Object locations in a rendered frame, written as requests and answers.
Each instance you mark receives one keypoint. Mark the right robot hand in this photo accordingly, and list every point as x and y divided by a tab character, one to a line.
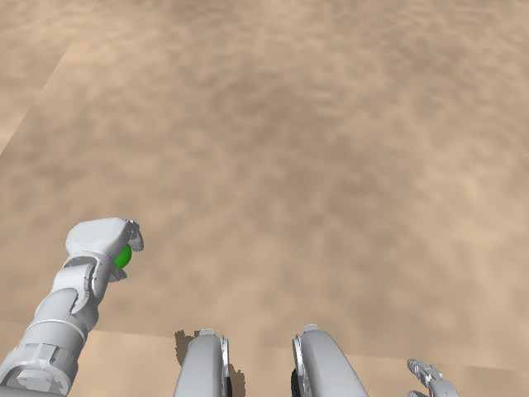
432	379

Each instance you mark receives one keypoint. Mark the left robot arm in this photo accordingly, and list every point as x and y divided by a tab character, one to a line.
45	362

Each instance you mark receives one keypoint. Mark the ball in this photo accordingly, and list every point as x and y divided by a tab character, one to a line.
123	259

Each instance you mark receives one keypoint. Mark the left robot hand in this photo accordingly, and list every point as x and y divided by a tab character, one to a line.
108	237

